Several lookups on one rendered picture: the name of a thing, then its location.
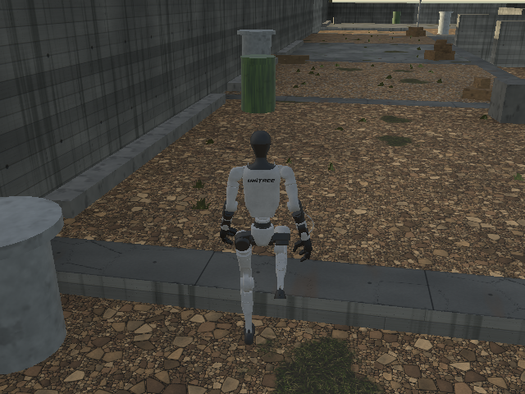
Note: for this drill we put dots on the left robot forearm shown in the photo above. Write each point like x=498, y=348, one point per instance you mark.
x=226, y=218

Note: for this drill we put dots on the robot left hand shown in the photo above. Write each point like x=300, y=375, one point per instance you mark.
x=230, y=232

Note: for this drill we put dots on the right robot forearm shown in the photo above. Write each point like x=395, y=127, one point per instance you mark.
x=300, y=223

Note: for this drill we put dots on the right robot upper arm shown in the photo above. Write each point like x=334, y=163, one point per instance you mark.
x=290, y=187

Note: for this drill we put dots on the robot right hand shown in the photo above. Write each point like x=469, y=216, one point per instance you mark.
x=307, y=248

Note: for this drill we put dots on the humanoid robot torso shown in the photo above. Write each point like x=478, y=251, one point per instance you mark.
x=262, y=197

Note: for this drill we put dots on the left robot upper arm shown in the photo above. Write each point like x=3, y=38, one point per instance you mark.
x=235, y=175

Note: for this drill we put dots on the right robot shin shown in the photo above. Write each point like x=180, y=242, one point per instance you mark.
x=281, y=262

